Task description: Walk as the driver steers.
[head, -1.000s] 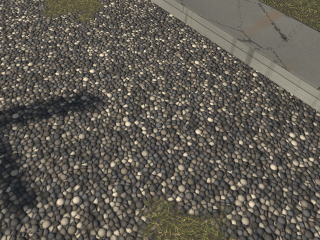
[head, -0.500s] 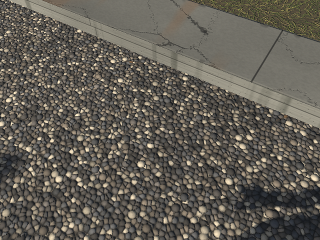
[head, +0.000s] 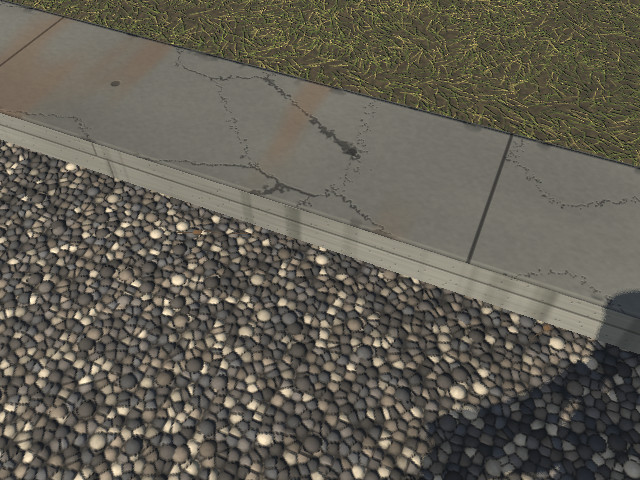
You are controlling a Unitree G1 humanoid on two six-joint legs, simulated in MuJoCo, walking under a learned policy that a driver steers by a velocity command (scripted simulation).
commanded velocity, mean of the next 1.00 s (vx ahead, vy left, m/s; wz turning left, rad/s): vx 0.50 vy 0.00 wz -0.04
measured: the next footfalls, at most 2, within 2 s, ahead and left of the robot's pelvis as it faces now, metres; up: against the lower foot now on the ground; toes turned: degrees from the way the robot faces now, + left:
right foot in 0.46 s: +0.41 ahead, -0.15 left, +0.00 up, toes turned -2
left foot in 0.94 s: +0.63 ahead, +0.07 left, +0.00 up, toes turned +4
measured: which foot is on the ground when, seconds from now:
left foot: down 0.00-0.48, up 0.50-0.92, down 0.94-1.00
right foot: up 0.00-0.44, down 0.46-0.96, up 0.98-1.00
